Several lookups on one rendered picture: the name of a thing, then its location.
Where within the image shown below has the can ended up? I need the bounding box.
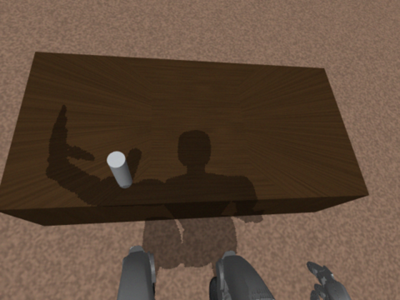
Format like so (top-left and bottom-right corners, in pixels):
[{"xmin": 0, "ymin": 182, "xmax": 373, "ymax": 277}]
[{"xmin": 107, "ymin": 151, "xmax": 133, "ymax": 188}]

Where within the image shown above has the right robot hand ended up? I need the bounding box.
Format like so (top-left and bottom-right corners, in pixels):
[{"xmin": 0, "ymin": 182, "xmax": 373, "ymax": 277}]
[{"xmin": 307, "ymin": 261, "xmax": 351, "ymax": 300}]

